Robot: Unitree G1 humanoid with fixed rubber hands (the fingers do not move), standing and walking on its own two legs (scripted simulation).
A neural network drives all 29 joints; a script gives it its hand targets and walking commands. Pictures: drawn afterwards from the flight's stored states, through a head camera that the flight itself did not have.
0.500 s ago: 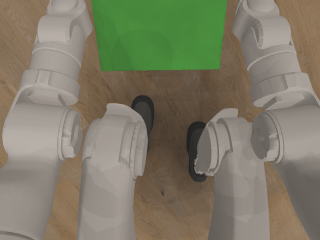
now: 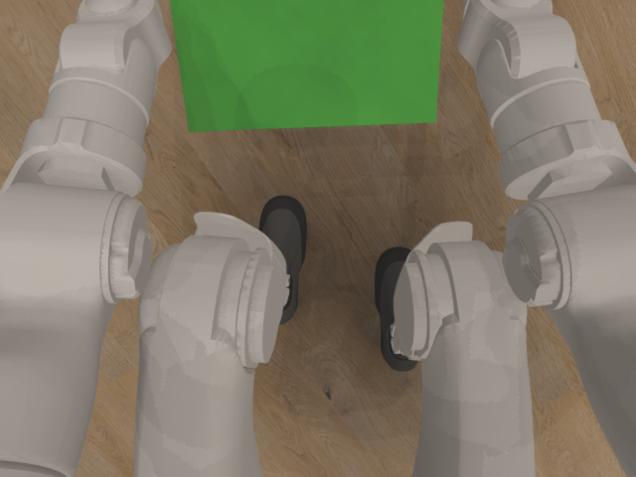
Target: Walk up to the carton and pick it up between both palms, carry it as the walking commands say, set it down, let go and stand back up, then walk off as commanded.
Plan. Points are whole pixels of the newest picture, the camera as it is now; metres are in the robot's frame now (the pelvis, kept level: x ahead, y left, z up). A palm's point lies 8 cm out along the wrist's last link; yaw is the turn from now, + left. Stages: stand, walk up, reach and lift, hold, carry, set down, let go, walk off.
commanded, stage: set down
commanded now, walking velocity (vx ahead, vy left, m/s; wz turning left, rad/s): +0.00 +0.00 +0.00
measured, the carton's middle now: out of the picture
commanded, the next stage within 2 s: none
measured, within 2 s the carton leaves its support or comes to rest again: rests again in 0.08 s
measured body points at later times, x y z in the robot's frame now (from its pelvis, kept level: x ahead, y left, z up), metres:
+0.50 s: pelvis +0.01 +0.00 -0.01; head +0.38 +0.02 +0.24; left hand +0.55 +0.24 -0.18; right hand +0.58 -0.08 -0.18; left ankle +0.17 +0.10 -0.32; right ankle +0.10 -0.10 -0.32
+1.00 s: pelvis +0.03 +0.00 -0.01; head +0.39 +0.01 +0.26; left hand +0.55 +0.24 -0.18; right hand +0.58 -0.08 -0.18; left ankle +0.17 +0.10 -0.32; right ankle +0.10 -0.10 -0.32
